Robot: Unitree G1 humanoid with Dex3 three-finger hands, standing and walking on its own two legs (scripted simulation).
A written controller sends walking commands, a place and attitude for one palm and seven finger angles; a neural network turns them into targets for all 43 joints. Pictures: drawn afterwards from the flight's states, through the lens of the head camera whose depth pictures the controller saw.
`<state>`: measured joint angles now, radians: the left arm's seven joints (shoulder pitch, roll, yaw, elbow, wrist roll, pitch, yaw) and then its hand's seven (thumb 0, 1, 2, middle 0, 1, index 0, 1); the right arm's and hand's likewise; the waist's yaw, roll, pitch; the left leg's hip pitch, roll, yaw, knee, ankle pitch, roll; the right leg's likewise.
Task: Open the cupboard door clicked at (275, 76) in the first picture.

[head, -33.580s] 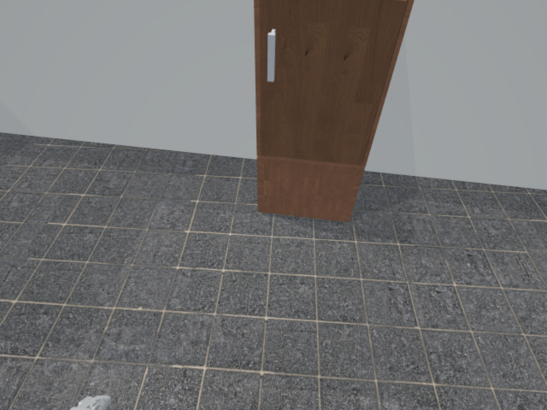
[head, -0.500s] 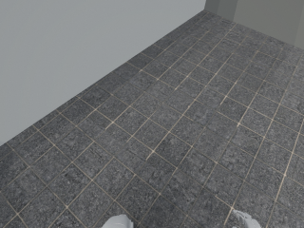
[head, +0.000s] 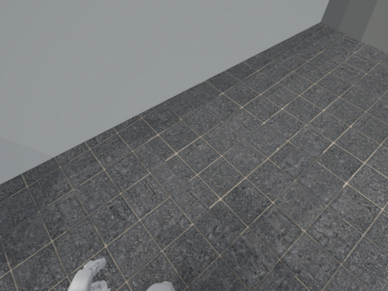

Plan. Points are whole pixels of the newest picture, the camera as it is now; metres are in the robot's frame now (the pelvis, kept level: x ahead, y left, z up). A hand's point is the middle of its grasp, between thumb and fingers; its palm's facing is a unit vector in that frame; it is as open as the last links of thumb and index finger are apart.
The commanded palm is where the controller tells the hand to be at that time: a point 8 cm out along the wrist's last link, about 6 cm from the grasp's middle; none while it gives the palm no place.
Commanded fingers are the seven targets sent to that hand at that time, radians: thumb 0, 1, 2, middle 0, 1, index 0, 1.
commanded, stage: turn to face it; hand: left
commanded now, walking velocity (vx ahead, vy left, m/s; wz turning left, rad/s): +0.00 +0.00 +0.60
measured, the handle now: out of the picture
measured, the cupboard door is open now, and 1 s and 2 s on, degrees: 42 42 42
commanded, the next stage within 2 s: none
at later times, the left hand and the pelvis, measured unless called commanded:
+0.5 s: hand out of the picture -0.02 +0.24 -0.18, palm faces +0.35 -0.90 -0.25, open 7.3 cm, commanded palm none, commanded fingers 0.00 0.90 0.90 -0.20 -0.30 -0.20 -0.30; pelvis +0.01 +0.02 +0.00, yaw +19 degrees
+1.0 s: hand out of the picture +0.02 +0.18 -0.13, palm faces +0.54 -0.79 -0.29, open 7.3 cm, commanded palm none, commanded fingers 0.00 0.90 0.90 -0.20 -0.30 -0.20 -0.30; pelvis +0.05 -0.04 +0.01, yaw +36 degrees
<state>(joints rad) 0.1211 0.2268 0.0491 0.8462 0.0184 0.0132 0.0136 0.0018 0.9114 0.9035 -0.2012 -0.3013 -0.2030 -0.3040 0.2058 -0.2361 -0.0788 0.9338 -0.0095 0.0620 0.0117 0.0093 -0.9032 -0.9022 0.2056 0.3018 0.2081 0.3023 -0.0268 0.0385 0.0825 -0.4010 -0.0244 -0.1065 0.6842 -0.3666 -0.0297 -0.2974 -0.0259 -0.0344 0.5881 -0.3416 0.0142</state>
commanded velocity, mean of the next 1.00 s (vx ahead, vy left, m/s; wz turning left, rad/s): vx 0.00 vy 0.00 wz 0.60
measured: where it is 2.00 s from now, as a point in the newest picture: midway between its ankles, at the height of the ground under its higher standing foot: outside the picture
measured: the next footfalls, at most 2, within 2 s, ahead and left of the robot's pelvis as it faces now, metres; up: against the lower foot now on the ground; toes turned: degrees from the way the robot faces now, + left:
left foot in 0.38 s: +0.03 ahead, +0.12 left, +0.00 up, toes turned +21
right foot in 0.86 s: +0.11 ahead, -0.12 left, +0.00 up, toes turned +30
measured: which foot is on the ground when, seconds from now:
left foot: up 0.00-0.36, down 0.38-0.86, up 0.88-1.00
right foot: down 0.00-0.38, up 0.40-0.84, down 0.86-1.00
